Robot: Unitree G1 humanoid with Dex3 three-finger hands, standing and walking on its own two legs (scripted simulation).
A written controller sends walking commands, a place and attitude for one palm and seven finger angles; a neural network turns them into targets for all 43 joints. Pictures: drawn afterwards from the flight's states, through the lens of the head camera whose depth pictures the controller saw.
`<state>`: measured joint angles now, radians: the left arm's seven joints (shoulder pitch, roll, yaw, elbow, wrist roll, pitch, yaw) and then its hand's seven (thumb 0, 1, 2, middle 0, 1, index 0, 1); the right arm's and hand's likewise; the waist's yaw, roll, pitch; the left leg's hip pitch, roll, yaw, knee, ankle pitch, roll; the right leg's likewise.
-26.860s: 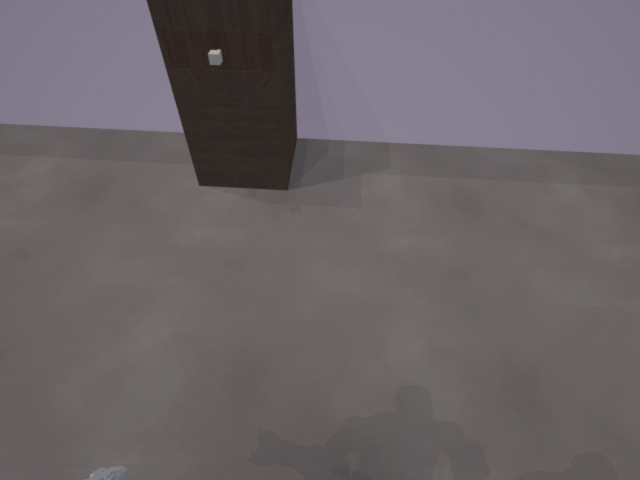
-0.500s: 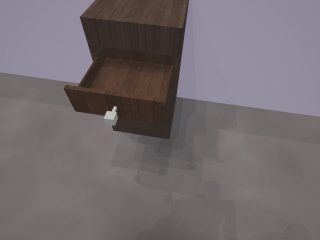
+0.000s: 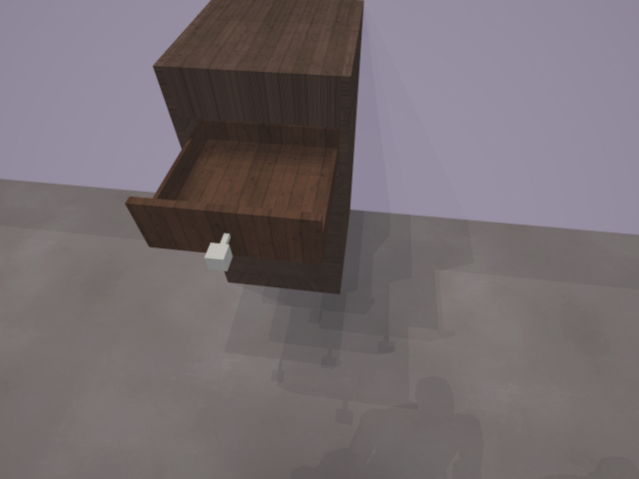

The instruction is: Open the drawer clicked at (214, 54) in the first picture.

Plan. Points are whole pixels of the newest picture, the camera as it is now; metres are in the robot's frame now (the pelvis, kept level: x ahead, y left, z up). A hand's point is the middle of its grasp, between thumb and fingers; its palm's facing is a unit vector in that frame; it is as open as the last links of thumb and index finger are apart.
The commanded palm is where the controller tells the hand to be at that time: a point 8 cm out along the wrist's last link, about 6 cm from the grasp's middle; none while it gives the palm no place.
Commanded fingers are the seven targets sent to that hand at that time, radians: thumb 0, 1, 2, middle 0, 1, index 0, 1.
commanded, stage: let the arm hang, fingers relaxed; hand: left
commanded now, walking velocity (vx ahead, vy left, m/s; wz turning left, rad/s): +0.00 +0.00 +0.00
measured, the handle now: (221, 249) +0.54 +0.23 -0.12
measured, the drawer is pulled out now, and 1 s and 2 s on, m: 0.30 0.30 0.30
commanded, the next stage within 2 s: look to check the result in 0.14 s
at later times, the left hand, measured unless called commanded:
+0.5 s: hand out of the picture +0.01 +0.16 -0.17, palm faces +0.04 -0.98 -0.20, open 7.3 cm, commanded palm none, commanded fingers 0.00 0.90 0.90 -0.20 -0.30 -0.20 -0.30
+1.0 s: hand out of the picture +0.03 +0.17 -0.17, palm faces +0.03 -0.98 -0.21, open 7.3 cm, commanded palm none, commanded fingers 0.00 0.90 0.90 -0.20 -0.30 -0.20 -0.30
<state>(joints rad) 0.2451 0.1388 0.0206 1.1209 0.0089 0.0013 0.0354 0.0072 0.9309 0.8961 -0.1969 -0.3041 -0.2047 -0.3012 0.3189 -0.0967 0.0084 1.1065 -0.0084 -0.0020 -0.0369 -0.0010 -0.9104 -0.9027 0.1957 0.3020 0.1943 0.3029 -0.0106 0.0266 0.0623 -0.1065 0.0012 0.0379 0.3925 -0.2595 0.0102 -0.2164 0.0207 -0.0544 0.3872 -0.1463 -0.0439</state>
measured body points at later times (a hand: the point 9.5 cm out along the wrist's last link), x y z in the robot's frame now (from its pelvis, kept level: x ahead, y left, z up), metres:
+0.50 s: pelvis +0.01 +0.00 +0.00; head +0.04 -0.01 +0.45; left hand +0.01 +0.22 -0.16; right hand -0.03 -0.21 -0.17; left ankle -0.03 +0.11 -0.74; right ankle +0.04 -0.09 -0.74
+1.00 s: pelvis +0.02 -0.01 +0.00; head +0.05 -0.02 +0.45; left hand +0.02 +0.22 -0.16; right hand -0.01 -0.21 -0.16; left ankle -0.03 +0.11 -0.74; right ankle +0.04 -0.09 -0.74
